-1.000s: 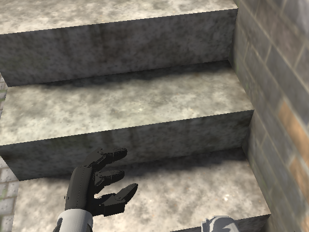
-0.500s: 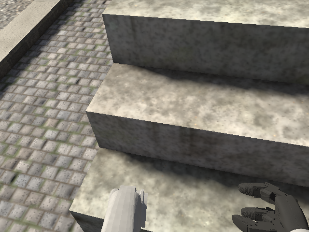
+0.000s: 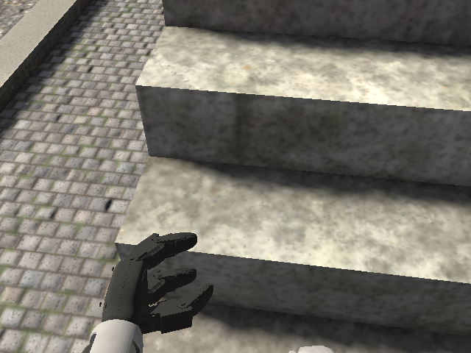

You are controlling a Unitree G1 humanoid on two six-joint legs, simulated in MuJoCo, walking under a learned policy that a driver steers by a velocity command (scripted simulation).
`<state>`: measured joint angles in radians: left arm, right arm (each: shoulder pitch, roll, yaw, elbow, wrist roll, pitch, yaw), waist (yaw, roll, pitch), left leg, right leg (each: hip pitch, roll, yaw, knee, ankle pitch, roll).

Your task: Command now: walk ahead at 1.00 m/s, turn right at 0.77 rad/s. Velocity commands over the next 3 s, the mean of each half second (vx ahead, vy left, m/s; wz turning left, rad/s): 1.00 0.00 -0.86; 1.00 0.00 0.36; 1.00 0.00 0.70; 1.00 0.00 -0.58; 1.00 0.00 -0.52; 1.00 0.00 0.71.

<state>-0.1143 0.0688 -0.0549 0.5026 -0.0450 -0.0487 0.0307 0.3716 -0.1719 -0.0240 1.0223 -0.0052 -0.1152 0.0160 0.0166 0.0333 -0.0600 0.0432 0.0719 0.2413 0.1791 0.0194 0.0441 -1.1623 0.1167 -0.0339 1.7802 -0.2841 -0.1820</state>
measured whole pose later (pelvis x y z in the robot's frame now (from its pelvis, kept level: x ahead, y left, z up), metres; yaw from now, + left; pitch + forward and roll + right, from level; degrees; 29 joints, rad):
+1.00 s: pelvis +0.50 -0.17 +0.38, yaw -11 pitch +4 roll +1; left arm 0.42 0.24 0.02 0.96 -0.06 -0.13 0.10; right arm -0.12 -0.15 0.01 0.45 -0.07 0.09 -0.02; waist -0.05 -0.01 0.05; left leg -1.13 -0.09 0.10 1.73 -0.53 0.19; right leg 0.04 -0.13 -0.29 0.27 -0.07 0.00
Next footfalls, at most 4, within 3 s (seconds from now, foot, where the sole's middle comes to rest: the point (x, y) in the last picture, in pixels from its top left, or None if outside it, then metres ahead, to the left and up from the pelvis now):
0.04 right None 0.13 -0.08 -0.62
0.40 left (214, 352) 0.41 0.09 -0.43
0.74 right None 0.34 -0.26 -0.43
1.10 left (314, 208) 0.64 -0.12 -0.23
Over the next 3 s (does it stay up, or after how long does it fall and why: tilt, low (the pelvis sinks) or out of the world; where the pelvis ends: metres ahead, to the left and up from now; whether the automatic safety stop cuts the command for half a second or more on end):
stays up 1.21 0.01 0.95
